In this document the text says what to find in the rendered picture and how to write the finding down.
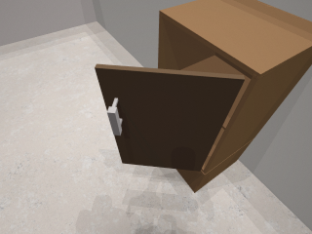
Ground handle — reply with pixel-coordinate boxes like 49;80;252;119
107;97;123;136

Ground cupboard door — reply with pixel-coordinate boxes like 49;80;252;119
95;63;245;172

